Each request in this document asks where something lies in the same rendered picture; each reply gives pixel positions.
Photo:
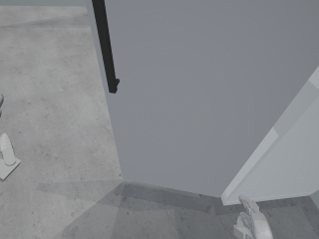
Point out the right robot hand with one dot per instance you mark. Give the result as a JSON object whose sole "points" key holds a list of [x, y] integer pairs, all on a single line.
{"points": [[257, 224]]}

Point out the left robot hand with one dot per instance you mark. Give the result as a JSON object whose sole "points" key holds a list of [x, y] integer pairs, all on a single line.
{"points": [[8, 162]]}

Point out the handle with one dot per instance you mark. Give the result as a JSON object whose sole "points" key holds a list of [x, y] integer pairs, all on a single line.
{"points": [[105, 43]]}

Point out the fridge door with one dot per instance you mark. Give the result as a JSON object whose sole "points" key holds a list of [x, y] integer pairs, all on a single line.
{"points": [[202, 83]]}

